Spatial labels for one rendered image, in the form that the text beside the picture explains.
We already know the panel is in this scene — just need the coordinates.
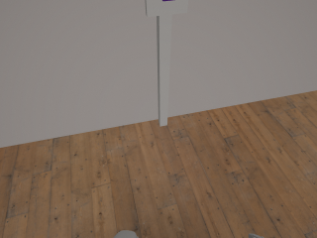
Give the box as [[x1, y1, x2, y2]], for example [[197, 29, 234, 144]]
[[145, 0, 188, 126]]

